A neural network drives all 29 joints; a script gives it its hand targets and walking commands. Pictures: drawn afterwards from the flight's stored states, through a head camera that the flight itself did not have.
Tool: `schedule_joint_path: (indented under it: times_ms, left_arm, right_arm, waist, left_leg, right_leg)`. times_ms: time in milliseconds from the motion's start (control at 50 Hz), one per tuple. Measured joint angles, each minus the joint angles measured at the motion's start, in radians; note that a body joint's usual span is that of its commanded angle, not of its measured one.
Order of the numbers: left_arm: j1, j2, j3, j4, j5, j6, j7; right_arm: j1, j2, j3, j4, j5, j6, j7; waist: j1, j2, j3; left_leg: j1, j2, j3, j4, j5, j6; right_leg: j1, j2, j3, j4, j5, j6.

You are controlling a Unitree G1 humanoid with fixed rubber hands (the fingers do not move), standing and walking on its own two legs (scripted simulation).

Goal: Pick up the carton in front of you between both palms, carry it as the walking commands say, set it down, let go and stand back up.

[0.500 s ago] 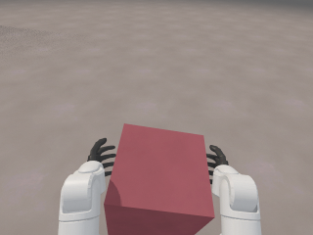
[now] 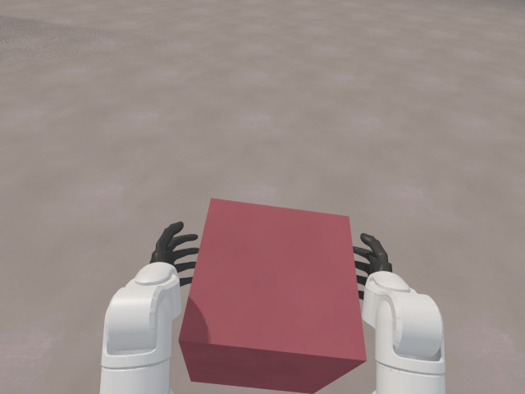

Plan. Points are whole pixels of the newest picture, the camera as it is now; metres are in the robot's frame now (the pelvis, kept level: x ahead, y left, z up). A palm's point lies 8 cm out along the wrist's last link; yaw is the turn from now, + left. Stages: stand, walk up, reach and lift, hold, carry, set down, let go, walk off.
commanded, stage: carry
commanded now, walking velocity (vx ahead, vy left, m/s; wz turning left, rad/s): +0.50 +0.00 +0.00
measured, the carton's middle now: (265, 303) +0.29 +0.00 +0.01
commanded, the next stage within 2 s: none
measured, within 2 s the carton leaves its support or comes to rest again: neither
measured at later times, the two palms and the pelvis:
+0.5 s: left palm (204, 161) +0.55 +0.13 +0.10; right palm (347, 174) +0.54 -0.16 +0.08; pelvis +0.26 -0.01 +0.00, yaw +0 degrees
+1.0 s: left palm (191, 150) +0.60 +0.17 +0.09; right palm (326, 154) +0.60 -0.12 +0.09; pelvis +0.32 +0.02 +0.00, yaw +0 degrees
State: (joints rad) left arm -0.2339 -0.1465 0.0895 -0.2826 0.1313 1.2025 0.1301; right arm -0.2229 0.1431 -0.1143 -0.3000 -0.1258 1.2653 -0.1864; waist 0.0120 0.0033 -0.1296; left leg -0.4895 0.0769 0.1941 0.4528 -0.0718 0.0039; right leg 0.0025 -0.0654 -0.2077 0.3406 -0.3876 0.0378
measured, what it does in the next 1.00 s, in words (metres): walks ahead: left foot, then right foot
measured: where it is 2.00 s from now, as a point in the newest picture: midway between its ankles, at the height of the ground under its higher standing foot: outside the picture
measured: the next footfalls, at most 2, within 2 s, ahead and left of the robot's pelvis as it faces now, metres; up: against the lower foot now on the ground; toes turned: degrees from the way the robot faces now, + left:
left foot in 0.02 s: +0.23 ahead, +0.12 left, +0.00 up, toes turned +8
right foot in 0.40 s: +0.37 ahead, -0.11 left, +0.00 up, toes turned +14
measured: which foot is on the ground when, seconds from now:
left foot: up 0.00-0.00, down 0.02-1.00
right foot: down 0.00-0.04, up 0.06-0.38, down 0.40-1.00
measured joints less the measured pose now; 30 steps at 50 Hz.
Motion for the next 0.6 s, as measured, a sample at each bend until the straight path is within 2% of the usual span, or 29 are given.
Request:
schedule_joint_path:
  times_ms: [20, 40, 60, 100, 140, 200, 280, 340, 380, 400, 440, 480, 520, 560, 600]
  left_arm:
    - [-0.007, -0.001, 0.006, 0.002, 0.005, 0.005, -0.001]
    - [-0.012, -0.001, 0.02, 0.01, 0.007, 0.004, -0.002]
    - [-0.012, -0.001, 0.033, 0.02, 0.01, 0.003, -0.003]
    - [-0.007, 0.0, 0.045, 0.04, 0.014, 0.007, -0.002]
    - [-0.003, 0.001, 0.042, 0.06, 0.014, 0.013, -0.002]
    - [-0.001, 0.001, 0.03, 0.066, 0.012, 0.013, 0.0]
    - [-0.006, 0.0, 0.019, 0.017, 0.007, 0.004, 0.002]
    - [-0.01, -0.002, 0.018, -0.031, 0.003, 0.002, 0.005]
    - [-0.011, -0.002, 0.015, -0.047, 0.005, 0.005, 0.006]
    - [-0.013, -0.003, 0.014, -0.048, 0.007, 0.008, 0.006]
    - [-0.022, -0.005, 0.009, -0.014, 0.014, -0.003, 0.006]
    - [-0.038, -0.009, 0.012, 0.043, 0.021, -0.012, -0.003]
    - [-0.043, -0.01, 0.018, 0.083, 0.025, -0.012, -0.011]
    - [-0.035, -0.008, 0.019, 0.096, 0.024, -0.008, -0.011]
    - [-0.028, -0.006, 0.022, 0.092, 0.02, -0.003, -0.011]
  right_arm:
    - [-0.011, 0.002, -0.003, 0.011, -0.002, 0.001, 0.002]
    - [-0.021, 0.005, -0.001, 0.038, -0.005, -0.011, 0.006]
    - [-0.034, 0.007, 0.0, 0.069, -0.009, -0.02, 0.009]
    - [-0.044, 0.01, 0.001, 0.114, -0.011, -0.022, 0.008]
    - [-0.034, 0.008, 0.0, 0.129, -0.007, -0.017, 0.004]
    - [-0.017, 0.004, -0.003, 0.112, 0.007, -0.013, -0.007]
    - [-0.012, 0.003, -0.003, 0.053, 0.016, -0.022, -0.007]
    - [-0.02, 0.005, -0.001, 0.013, 0.016, -0.026, -0.002]
    - [-0.026, 0.007, -0.001, 0.003, 0.005, -0.024, 0.01]
    - [-0.029, 0.007, -0.002, 0.002, -0.002, -0.022, 0.018]
    - [-0.041, 0.008, -0.018, 0.02, -0.014, -0.025, 0.023]
    - [-0.041, 0.008, -0.03, 0.037, -0.019, -0.02, 0.013]
    - [-0.036, 0.007, -0.031, 0.056, -0.017, -0.012, 0.002]
    - [-0.031, 0.007, -0.026, 0.07, -0.014, -0.005, -0.005]
    - [-0.029, 0.006, -0.021, 0.07, -0.009, 0.001, -0.009]
  waist:
    - [-0.002, -0.011, -0.007]
    - [-0.006, -0.037, -0.011]
    - [-0.013, -0.046, -0.012]
    - [-0.017, -0.039, -0.003]
    - [-0.018, -0.029, 0.014]
    - [-0.021, -0.022, 0.047]
    - [-0.019, -0.024, 0.087]
    - [-0.013, -0.026, 0.097]
    - [-0.009, -0.026, 0.089]
    - [-0.009, -0.028, 0.079]
    - [-0.006, 0.018, 0.061]
    - [-0.009, 0.045, 0.052]
    - [-0.012, 0.046, 0.051]
    - [-0.014, 0.044, 0.051]
    - [-0.018, 0.04, 0.045]
  left_leg:
    - [0.028, -0.01, 0.018, -0.012, 0.021, 0.026]
    - [0.026, -0.022, 0.035, 0.033, 0.01, 0.054]
    - [0.026, -0.025, 0.044, 0.072, -0.031, 0.069]
    - [0.057, -0.019, 0.05, 0.078, -0.094, 0.077]
    - [0.111, -0.016, 0.05, 0.028, -0.101, 0.057]
    - [0.194, -0.018, 0.043, -0.056, -0.103, 0.055]
    - [0.282, -0.021, 0.033, -0.107, -0.131, 0.04]
    - [0.335, -0.024, 0.03, -0.095, -0.185, 0.019]
    - [0.363, -0.024, 0.026, -0.048, -0.245, 0.002]
    - [0.371, -0.025, 0.021, -0.009, -0.286, -0.008]
    - [0.352, 0.007, -0.005, 0.089, -0.345, -0.028]
    - [0.329, 0.012, -0.052, 0.13, -0.384, -0.045]
    - [0.326, 0.005, -0.07, 0.071, -0.368, -0.051]
    - [0.347, 0.006, -0.067, 0.022, -0.286, -0.042]
    - [0.363, 0.006, -0.067, 0.012, -0.306, -0.038]
  right_leg:
    - [-0.001, -0.017, 0.01, 0.067, -0.052, 0.011]
    - [-0.038, -0.05, 0.027, 0.183, -0.077, 0.011]
    - [-0.102, -0.057, 0.064, 0.337, -0.079, 0.009]
    - [-0.251, -0.031, 0.126, 0.624, -0.087, -0.007]
    - [-0.373, -0.014, 0.135, 0.747, -0.054, -0.022]
    - [-0.487, -0.013, 0.12, 0.67, 0.009, -0.024]
    - [-0.547, -0.01, 0.101, 0.425, 0.112, -0.016]
    - [-0.531, 0.0, 0.075, 0.256, 0.245, -0.016]
    - [-0.475, 0.009, 0.044, 0.124, 0.383, -0.015]
    - [-0.435, 0.009, 0.029, 0.071, 0.434, -0.025]
    - [-0.412, 0.033, 0.007, 0.092, 0.334, -0.084]
    - [-0.403, 0.04, -0.005, 0.115, 0.274, -0.106]
    - [-0.383, 0.036, -0.008, 0.11, 0.26, -0.098]
    - [-0.366, 0.037, -0.006, 0.113, 0.241, -0.093]
    - [-0.361, 0.036, -0.008, 0.126, 0.218, -0.089]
